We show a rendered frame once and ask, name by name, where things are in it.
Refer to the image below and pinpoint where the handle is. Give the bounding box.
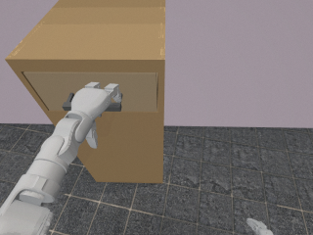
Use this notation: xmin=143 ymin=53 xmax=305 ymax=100
xmin=62 ymin=93 xmax=123 ymax=112

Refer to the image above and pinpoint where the left robot hand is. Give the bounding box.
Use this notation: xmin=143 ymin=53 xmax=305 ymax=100
xmin=71 ymin=82 xmax=122 ymax=149

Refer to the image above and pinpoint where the left robot forearm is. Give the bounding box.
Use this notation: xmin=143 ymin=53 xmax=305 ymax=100
xmin=0 ymin=110 xmax=93 ymax=219

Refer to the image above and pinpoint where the left robot upper arm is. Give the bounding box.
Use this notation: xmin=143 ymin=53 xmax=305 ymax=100
xmin=0 ymin=200 xmax=54 ymax=235

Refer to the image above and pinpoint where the right robot hand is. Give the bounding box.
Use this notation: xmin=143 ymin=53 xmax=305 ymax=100
xmin=246 ymin=218 xmax=274 ymax=235

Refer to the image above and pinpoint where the cabinet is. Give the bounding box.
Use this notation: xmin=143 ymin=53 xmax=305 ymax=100
xmin=5 ymin=0 xmax=166 ymax=184

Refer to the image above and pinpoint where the drawer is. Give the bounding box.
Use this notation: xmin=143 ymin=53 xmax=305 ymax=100
xmin=23 ymin=71 xmax=158 ymax=112

